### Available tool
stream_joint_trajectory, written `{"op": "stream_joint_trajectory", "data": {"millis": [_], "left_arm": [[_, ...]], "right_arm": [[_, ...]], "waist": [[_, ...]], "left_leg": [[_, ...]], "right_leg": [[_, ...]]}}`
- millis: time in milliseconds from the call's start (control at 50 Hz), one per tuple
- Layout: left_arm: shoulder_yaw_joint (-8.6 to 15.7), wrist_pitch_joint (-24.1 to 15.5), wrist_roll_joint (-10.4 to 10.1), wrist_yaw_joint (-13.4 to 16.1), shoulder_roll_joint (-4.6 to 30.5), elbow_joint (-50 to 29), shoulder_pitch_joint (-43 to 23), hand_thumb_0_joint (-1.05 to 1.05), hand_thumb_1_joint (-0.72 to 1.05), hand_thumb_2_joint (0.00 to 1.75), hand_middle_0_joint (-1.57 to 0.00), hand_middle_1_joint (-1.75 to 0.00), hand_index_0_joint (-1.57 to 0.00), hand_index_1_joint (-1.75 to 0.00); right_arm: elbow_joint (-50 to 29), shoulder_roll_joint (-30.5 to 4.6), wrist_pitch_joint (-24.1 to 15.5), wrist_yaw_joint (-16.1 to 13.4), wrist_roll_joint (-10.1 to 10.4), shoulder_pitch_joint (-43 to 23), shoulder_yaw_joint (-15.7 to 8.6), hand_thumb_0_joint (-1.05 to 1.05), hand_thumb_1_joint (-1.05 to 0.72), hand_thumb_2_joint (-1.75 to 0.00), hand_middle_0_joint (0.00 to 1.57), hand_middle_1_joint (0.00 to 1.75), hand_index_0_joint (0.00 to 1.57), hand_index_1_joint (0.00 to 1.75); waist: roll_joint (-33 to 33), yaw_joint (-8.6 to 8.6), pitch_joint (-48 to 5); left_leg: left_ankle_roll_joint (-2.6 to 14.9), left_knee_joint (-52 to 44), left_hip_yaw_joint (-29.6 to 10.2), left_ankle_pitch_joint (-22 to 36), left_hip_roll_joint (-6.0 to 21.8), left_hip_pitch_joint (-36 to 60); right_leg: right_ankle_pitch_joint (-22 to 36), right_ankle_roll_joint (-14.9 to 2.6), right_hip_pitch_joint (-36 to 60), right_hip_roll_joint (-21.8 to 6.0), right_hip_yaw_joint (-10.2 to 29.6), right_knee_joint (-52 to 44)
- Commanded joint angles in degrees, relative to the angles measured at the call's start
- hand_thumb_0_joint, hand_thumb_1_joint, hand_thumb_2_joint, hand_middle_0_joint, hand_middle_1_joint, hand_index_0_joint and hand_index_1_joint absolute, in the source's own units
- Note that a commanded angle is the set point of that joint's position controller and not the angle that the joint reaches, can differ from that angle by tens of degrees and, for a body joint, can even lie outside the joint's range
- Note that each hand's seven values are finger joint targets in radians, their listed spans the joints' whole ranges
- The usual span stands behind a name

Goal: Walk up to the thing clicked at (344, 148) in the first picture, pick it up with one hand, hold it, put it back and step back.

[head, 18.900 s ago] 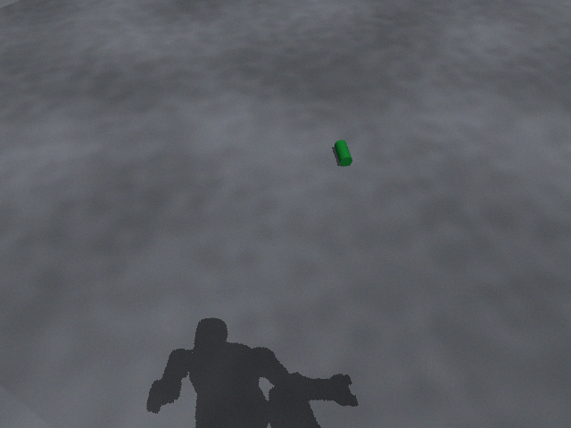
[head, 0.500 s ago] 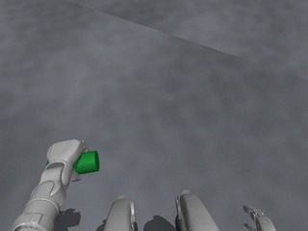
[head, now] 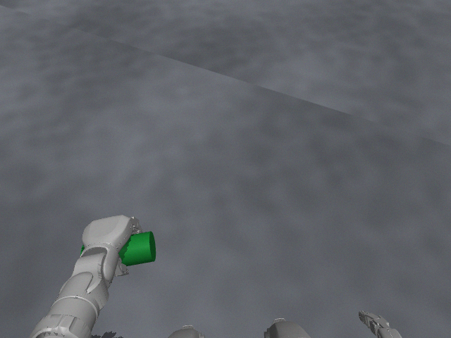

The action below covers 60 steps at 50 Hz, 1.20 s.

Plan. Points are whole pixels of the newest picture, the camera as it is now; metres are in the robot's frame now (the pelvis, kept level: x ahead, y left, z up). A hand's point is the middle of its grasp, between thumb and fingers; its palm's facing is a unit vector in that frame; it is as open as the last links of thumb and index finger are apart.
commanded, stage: hold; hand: left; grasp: from above
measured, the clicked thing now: (120, 251) +0.31 +0.23 -0.11
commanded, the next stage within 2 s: crouch in 1.92 s
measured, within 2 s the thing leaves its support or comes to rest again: neither
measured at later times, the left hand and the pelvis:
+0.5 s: hand (111, 243) +0.31 +0.22 -0.05, palm faces -0.47 -0.06 -0.88, open 9.0 cm; pelvis +0.01 +0.00 +0.02, yaw +0 degrees
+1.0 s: hand (107, 248) +0.29 +0.22 -0.03, palm faces -0.47 -0.06 -0.88, open 9.0 cm; pelvis +0.00 +0.00 +0.03, yaw -1 degrees
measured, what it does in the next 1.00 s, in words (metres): stands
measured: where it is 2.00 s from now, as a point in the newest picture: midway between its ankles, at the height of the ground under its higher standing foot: outside the picture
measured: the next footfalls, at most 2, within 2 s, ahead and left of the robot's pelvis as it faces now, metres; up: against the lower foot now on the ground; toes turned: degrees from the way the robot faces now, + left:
none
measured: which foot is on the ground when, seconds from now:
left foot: down 0.00-1.00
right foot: down 0.00-1.00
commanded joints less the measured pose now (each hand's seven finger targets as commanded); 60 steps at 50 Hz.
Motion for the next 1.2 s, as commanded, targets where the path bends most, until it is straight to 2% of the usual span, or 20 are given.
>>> {"op": "stream_joint_trajectory", "data": {"millis": [0, 60, 80, 100, 160, 240, 260, 280, 340, 360, 380, 460, 500, 680, 800, 820, 900, 980, 1140, 1180], "left_arm": [[5.06, -1.18, 0.80, 2.98, 12.77, -12.31, -18.68, 0.00, 0.60, 0.78, -1.09, -0.45, -1.05, -0.50], [5.42, -1.13, 1.30, 3.12, 13.42, -13.55, -19.56, 0.00, 0.62, 0.78, -1.10, -0.43, -1.06, -0.48], [4.71, -1.08, 1.36, 2.87, 12.50, -13.53, -19.78, 0.00, 0.64, 0.77, -1.11, -0.43, -1.07, -0.47], [5.32, -1.29, 1.39, 2.91, 13.40, -13.71, -20.56, 0.00, 0.64, 0.75, -1.10, -0.44, -1.07, -0.47], [4.86, -1.17, 1.17, 2.48, 12.81, -13.61, -20.37, 0.00, 0.63, 0.76, -1.10, -0.43, -1.06, -0.47], [5.05, -0.96, 1.23, 1.83, 13.48, -13.74, -19.45, 0.00, 0.65, 0.76, -1.12, -0.42, -1.08, -0.47], [4.31, -0.88, 1.23, 1.55, 12.38, -13.65, -20.04, 0.00, 0.64, 0.76, -1.12, -0.41, -1.08, -0.46], [4.35, -0.93, 1.32, 1.38, 12.61, -13.83, -19.98, 0.00, 0.63, 0.75, -1.11, -0.40, -1.07, -0.45], [4.57, -1.17, 1.18, 0.50, 13.05, -14.10, -19.82, 0.00, 0.64, 0.73, -1.12, -0.40, -1.08, -0.45], [4.87, -1.26, 1.33, 0.17, 13.28, -14.96, -19.15, 0.00, 0.65, 0.73, -1.12, -0.40, -1.08, -0.44], [4.93, -1.19, 1.31, 0.05, 13.21, -14.72, -19.25, 0.00, 0.65, 0.73, -1.12, -0.39, -1.08, -0.43], [4.97, -1.06, 1.35, -0.73, 13.11, -15.79, -18.39, 0.00, 0.64, 0.75, -1.12, -0.40, -1.08, -0.44], [4.81, -1.07, 1.17, -0.97, 12.96, -16.56, -19.74, 0.00, 0.65, 0.73, -1.12, -0.38, -1.08, -0.43], [5.36, -1.00, 1.47, -1.77, 13.71, -18.62, -18.91, 0.00, 0.66, 0.75, -1.15, -0.36, -1.10, -0.42], [5.73, -1.20, 1.18, -2.75, 14.01, -20.09, -18.42, 0.00, 0.67, 0.76, -1.16, -0.38, -1.11, -0.43], [5.65, -1.33, 1.26, -2.85, 13.86, -19.82, -18.57, 0.00, 0.67, 0.75, -1.15, -0.38, -1.11, -0.43], [5.56, -1.48, 1.18, -3.57, 13.54, -20.39, -17.01, 0.00, 0.69, 0.73, -1.17, -0.38, -1.12, -0.42], [5.25, -1.43, 0.85, -3.76, 13.28, -22.21, -18.73, 0.00, 0.72, 0.72, -1.17, -0.40, -1.14, -0.44], [5.78, -1.52, 0.53, -4.61, 13.98, -22.93, -18.41, 0.00, 0.71, 0.72, -1.17, -0.40, -1.13, -0.44], [5.55, -1.35, 0.67, -4.88, 13.70, -23.62, -18.52, 0.00, 0.71, 0.70, -1.17, -0.38, -1.13, -0.42]], "right_arm": [[-5.73, -8.63, -1.74, -0.56, -0.18, 0.22, -3.03, 0.00, -0.90, -0.90, 0.20, 0.30, 0.20, 0.30], [-5.54, -8.87, -1.62, -0.57, -0.08, 0.04, -3.24, 0.00, -0.89, -0.90, 0.20, 0.30, 0.20, 0.30], [-5.40, -8.76, -1.61, -0.60, -0.05, 0.09, -3.24, 0.00, -0.89, -0.90, 0.20, 0.30, 0.20, 0.30], [-5.48, -9.19, -1.62, -0.61, -0.08, -0.12, -3.55, 0.00, -0.89, -0.90, 0.20, 0.30, 0.20, 0.30], [-5.63, -8.81, -1.43, -0.52, 0.12, -0.57, -3.32, 0.00, -0.89, -0.90, 0.20, 0.30, 0.20, 0.30], [-5.93, -9.12, -1.29, -0.46, 0.19, -1.52, -3.54, 0.00, -0.89, -0.90, 0.20, 0.30, 0.20, 0.30], [-6.03, -9.05, -1.21, -0.42, 0.22, -1.13, -3.45, 0.00, -0.89, -0.90, 0.20, 0.30, 0.20, 0.30], [-6.05, -9.00, -1.17, -0.42, 0.24, -1.37, -3.41, 0.00, -0.89, -0.90, 0.20, 0.30, 0.20, 0.30], [-6.63, -9.37, -1.04, -0.27, 0.36, -1.51, -3.61, 0.00, -0.89, -0.90, 0.20, 0.30, 0.20, 0.30], [-6.82, -9.12, -0.98, -0.29, 0.41, -1.99, -3.63, 0.00, -0.89, -0.90, 0.20, 0.30, 0.20, 0.30], [-6.79, -9.32, -0.90, -0.24, 0.32, -1.65, -3.66, 0.00, -0.89, -0.90, 0.20, 0.30, 0.20, 0.30], [-7.44, -9.42, -0.63, -0.09, 0.49, -1.83, -3.70, 0.00, -0.89, -0.90, 0.20, 0.30, 0.20, 0.30], [-7.44, -9.33, -0.63, 0.01, 0.39, -1.85, -3.67, 0.00, -0.89, -0.90, 0.20, 0.30, 0.20, 0.30], [-8.76, -9.11, -0.45, 0.10, 0.65, -3.34, -3.39, 0.00, -0.89, -0.90, 0.20, 0.30, 0.20, 0.30], [-9.02, -9.06, -0.37, -0.01, 0.75, -4.19, -3.28, 0.00, -0.90, -0.90, 0.20, 0.30, 0.20, 0.30], [-8.96, -9.21, -0.37, 0.02, 0.72, -4.04, -3.32, 0.00, -0.89, -0.90, 0.20, 0.30, 0.20, 0.30], [-9.28, -8.78, -0.52, -0.15, 0.85, -4.62, -3.06, 0.00, -0.89, -0.90, 0.20, 0.30, 0.20, 0.30], [-9.71, -8.84, -0.62, -0.19, 0.93, -5.32, -2.98, 0.00, -0.89, -0.90, 0.20, 0.30, 0.20, 0.30], [-9.98, -8.98, -0.76, -0.31, 1.06, -6.52, -2.86, 0.00, -0.90, -0.90, 0.20, 0.30, 0.20, 0.30], [-10.01, -8.60, -0.77, -0.41, 1.11, -6.59, -2.61, 0.00, -0.89, -0.90, 0.20, 0.30, 0.20, 0.30]], "waist": [[0.63, 0.34, -16.72], [2.44, 0.76, -17.62], [1.75, 0.34, -17.25], [1.75, 0.51, -16.95], [0.75, 0.57, -15.26], [0.93, 1.26, -16.34], [0.09, 0.47, -15.55], [0.57, 0.98, -14.84], [1.46, 1.08, -14.41], [2.01, 1.74, -14.61], [1.44, 1.12, -14.88], [1.44, 1.72, -14.84], [1.92, 1.18, -14.26], [0.67, 1.94, -12.89], [0.93, 2.25, -12.91], [1.34, 1.82, -12.88], [0.33, 2.51, -12.58], [1.25, 2.40, -11.46], [2.03, 2.85, -11.68], [0.60, 2.65, -11.67]], "left_leg": [[0.25, -8.12, -0.42, 13.88, -2.67, 14.99], [-0.10, -9.23, -0.16, 16.91, -2.63, 17.97], [-0.11, -9.42, -0.29, 17.94, -2.58, 18.18], [-0.23, -9.80, -0.44, 17.85, -2.48, 18.85], [0.17, -10.93, 0.02, 16.60, -2.90, 18.26], [0.21, -11.45, 0.63, 19.71, -3.09, 20.59], [0.20, -11.83, 0.33, 19.53, -2.98, 20.47], [0.20, -12.19, 0.31, 19.34, -3.00, 20.28], [-0.06, -13.21, 0.26, 19.27, -2.76, 21.33], [0.01, -13.23, 0.55, 19.70, -2.90, 21.65], [-0.05, -13.23, 0.28, 20.22, -2.71, 22.04], [-0.01, -13.68, 0.47, 22.66, -2.60, 22.99], [-0.06, -14.27, 0.45, 22.13, -2.35, 23.10], [0.56, -15.93, 1.00, 18.02, -2.95, 22.67], [0.61, -16.84, 0.86, 17.56, -2.86, 23.60], [0.45, -17.00, 0.73, 17.53, -2.63, 24.22], [0.69, -17.46, 0.87, 17.77, -2.74, 23.95], [0.55, -18.37, 0.86, 15.70, -2.60, 24.19], [0.24, -19.45, 0.56, 15.72, -2.39, 25.90], [0.73, -19.22, 0.79, 16.29, -2.63, 25.41]], "right_leg": [[12.37, -2.07, 7.07, 2.22, -1.46, -8.80], [14.81, -2.30, 8.35, 2.24, -1.51, -9.36], [15.69, -2.25, 8.75, 2.40, -1.46, -9.50], [15.22, -2.24, 8.67, 2.48, -1.74, -9.94], [15.04, -2.05, 10.13, 2.23, -1.10, -11.67], [18.09, -1.91, 12.56, 2.09, -1.07, -12.38], [17.84, -1.90, 12.51, 2.22, -1.19, -12.46], [17.56, -1.95, 12.68, 2.22, -1.25, -12.85], [16.72, -2.24, 12.66, 2.43, -1.62, -13.23], [17.21, -2.29, 13.02, 2.38, -1.38, -13.43], [17.39, -2.21, 13.12, 2.48, -1.50, -13.54], [19.27, -2.33, 13.95, 2.55, -1.54, -13.69], [18.74, -2.41, 14.11, 2.72, -1.69, -13.99], [16.21, -2.19, 15.65, 2.22, -1.07, -16.20], [15.66, -2.20, 16.38, 2.26, -1.14, -16.92], [15.41, -2.30, 15.80, 2.42, -1.24, -16.90], [15.60, -2.33, 16.86, 2.37, -1.16, -17.38], [13.71, -2.39, 16.46, 2.43, -1.21, -18.12], [13.22, -2.49, 16.89, 2.54, -1.44, -18.81], [14.24, -2.28, 17.94, 2.37, -1.13, -19.02]]}}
